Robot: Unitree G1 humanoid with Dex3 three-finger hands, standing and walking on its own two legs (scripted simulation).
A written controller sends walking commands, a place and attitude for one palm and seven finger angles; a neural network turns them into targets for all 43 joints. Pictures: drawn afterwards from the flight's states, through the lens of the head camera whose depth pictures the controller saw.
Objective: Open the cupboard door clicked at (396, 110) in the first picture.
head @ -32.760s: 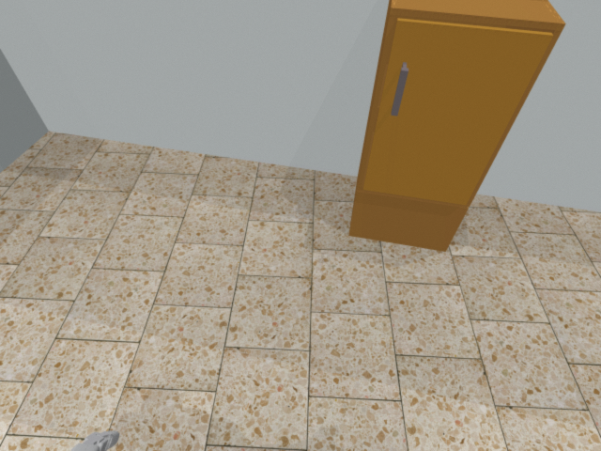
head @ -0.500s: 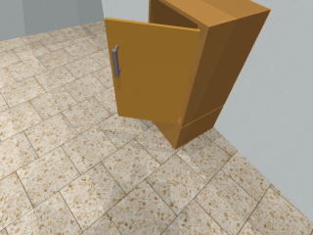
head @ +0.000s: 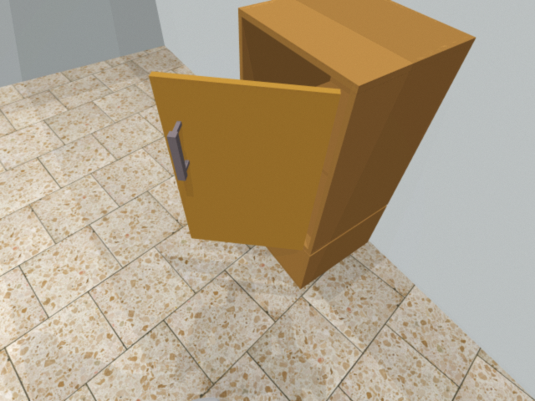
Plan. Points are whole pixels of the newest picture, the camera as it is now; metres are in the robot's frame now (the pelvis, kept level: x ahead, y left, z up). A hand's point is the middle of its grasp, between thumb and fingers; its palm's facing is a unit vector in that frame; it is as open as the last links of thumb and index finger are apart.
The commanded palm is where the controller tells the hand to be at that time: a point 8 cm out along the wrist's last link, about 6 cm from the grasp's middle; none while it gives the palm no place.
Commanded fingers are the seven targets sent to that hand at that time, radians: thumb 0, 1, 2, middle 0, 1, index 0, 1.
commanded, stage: come to a stop and stand still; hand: left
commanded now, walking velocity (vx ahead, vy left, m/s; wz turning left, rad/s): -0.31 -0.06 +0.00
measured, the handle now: (180, 151) +0.62 +0.24 -0.04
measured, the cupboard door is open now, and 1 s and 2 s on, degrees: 49 49 49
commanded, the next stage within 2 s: look again from close up in 1.60 s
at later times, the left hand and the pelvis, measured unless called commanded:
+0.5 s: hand out of the picture +0.07 +0.19 -0.17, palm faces -0.02 -0.96 -0.29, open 7.3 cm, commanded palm none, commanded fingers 0.00 0.90 0.90 -0.20 -0.30 -0.20 -0.30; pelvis +0.00 -0.01 -0.02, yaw -2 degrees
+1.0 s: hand out of the picture +0.03 +0.14 -0.18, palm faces -0.05 -0.98 -0.20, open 7.3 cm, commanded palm none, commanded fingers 0.00 0.90 0.90 -0.20 -0.30 -0.20 -0.30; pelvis +0.01 -0.04 +0.00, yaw -3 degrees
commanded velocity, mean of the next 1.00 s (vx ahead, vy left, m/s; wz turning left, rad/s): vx -0.06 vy -0.03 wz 0.00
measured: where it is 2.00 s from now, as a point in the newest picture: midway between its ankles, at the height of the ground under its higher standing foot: outside the picture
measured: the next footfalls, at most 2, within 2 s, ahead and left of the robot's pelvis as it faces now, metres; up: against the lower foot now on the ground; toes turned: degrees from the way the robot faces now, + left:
left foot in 0.02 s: +0.11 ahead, +0.11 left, +0.00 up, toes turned +2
right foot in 0.40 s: +0.03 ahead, -0.12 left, +0.00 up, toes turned -4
